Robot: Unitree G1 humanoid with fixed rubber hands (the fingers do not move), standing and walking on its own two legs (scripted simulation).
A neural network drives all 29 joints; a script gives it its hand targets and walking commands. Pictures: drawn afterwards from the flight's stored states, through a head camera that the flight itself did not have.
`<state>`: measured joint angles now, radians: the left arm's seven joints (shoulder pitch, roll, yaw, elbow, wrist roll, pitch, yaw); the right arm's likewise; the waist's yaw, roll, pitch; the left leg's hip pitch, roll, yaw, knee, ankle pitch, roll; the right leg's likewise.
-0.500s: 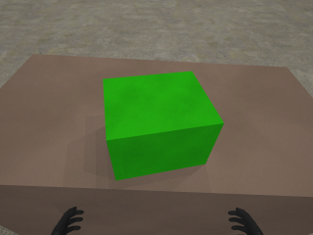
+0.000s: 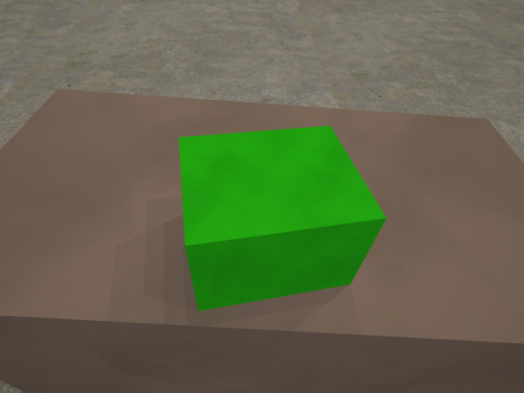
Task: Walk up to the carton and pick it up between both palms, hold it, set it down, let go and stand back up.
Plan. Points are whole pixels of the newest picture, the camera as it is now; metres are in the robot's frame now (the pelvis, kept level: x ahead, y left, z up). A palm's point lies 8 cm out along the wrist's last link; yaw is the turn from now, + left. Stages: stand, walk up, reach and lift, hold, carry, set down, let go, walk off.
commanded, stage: stand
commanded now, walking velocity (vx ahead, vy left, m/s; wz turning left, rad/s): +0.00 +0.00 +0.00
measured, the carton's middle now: (267, 213) +0.43 -0.02 +0.02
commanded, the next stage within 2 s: none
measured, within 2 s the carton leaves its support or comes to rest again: neither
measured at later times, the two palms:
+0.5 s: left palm out of the picture +0.07 +0.31 -0.12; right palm out of the picture +0.06 -0.29 -0.10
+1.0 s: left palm out of the picture +0.08 +0.32 -0.12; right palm out of the picture +0.06 -0.27 -0.10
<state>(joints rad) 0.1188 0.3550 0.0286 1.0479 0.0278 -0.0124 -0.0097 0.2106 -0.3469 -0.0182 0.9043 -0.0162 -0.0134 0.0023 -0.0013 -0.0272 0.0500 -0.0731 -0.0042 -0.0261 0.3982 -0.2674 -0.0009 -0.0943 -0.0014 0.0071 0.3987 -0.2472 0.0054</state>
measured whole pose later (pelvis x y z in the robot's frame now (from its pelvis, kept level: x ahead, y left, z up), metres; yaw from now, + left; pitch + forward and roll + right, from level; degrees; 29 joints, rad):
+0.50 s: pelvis +0.00 +0.02 +0.00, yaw +1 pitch -4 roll +0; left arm 0.11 0.34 0.02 1.12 0.03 -0.01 0.00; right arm 0.18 -0.34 -0.04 1.03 -0.02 -0.01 -0.01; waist 0.00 -0.03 0.07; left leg -0.03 -0.03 -0.03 0.32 -0.22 0.03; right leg -0.05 -0.04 0.01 0.33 -0.21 0.03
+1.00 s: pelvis +0.00 +0.03 +0.00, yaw +1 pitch -4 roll +0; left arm 0.08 0.34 0.02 1.11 0.02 -0.01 0.00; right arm 0.16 -0.34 -0.05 1.06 -0.02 -0.02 -0.01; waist -0.01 -0.03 0.07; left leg -0.02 -0.06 -0.03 0.29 -0.20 0.05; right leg -0.04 -0.07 0.00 0.31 -0.20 0.06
